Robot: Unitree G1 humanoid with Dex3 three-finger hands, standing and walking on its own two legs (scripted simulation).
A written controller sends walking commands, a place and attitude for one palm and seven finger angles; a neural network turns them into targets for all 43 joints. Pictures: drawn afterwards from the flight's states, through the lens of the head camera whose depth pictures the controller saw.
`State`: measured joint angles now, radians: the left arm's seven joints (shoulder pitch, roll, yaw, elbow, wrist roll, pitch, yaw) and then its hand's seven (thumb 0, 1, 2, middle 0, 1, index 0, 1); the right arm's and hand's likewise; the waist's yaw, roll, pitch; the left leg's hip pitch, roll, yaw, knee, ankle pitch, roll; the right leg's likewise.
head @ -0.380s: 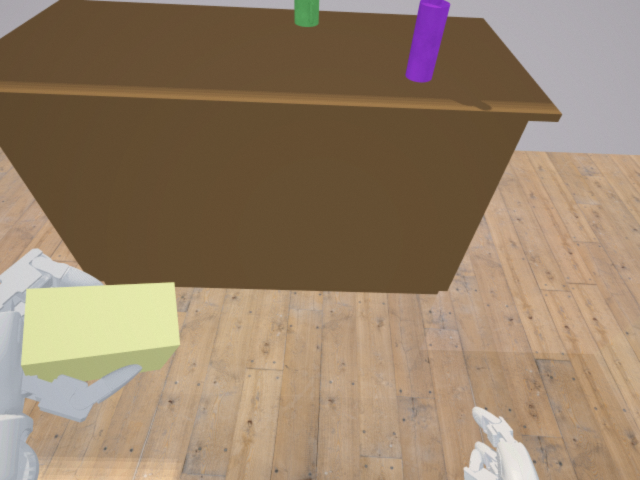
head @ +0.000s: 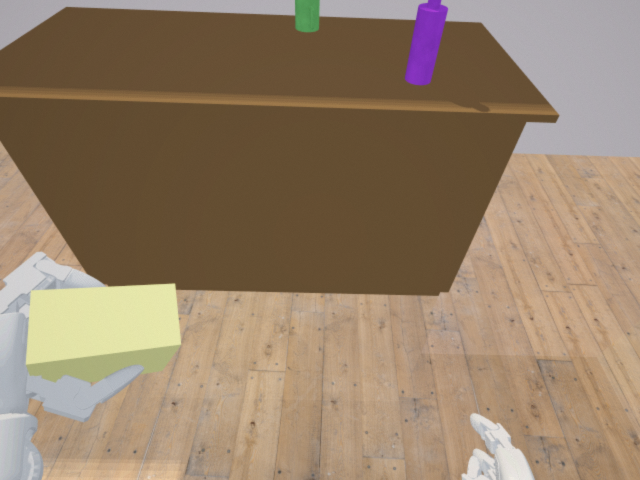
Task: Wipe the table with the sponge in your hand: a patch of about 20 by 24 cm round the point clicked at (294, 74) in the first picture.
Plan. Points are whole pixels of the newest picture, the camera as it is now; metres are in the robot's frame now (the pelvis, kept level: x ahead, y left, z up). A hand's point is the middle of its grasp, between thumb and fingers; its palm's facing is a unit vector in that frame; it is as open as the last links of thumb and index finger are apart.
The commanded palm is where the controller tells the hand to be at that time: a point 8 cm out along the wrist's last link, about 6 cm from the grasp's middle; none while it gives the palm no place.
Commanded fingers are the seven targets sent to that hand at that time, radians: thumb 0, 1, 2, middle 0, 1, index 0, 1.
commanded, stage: look at it before walking up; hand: left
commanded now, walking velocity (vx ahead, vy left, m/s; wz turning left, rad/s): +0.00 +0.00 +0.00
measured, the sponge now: (127, 334) +0.22 +0.21 +0.14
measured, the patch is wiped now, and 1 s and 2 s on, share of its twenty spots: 0.00 0.00 0.00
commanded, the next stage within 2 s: turn to face it in 0.02 s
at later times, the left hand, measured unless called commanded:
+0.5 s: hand (132, 321) +0.23 +0.21 +0.14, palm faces +0.32 -0.88 -0.35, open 10.4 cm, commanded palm +0.18 +0.25 +0.18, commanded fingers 0.00 0.10 1.30 -1.20 -1.60 -1.20 -1.60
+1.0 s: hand (188, 306) +0.25 +0.15 +0.15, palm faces +0.13 -0.89 -0.43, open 10.4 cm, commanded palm +0.20 +0.22 +0.18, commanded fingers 0.00 0.10 1.30 -1.20 -1.60 -1.20 -1.60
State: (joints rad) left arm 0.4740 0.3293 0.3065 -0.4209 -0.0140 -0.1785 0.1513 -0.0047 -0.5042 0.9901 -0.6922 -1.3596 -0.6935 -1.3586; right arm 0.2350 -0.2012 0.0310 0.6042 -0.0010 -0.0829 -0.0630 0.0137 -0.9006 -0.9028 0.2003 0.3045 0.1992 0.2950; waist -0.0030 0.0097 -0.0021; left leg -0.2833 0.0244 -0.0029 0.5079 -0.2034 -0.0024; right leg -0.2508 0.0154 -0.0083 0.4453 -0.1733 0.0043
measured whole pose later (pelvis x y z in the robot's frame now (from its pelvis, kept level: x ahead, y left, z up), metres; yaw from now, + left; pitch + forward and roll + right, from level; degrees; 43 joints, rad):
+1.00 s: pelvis -0.03 -0.01 -0.01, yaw -15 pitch +2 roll +1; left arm 0.48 0.36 0.35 -0.52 -0.02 -0.21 0.13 0.00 -0.50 0.99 -0.69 -1.36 -0.70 -1.36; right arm 0.19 -0.21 0.02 0.57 0.00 -0.05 -0.04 0.01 -0.90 -0.90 0.20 0.30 0.20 0.29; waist -0.02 -0.02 0.03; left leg -0.29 0.02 0.05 0.64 -0.43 -0.02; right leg -0.47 0.06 0.10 0.60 -0.15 -0.03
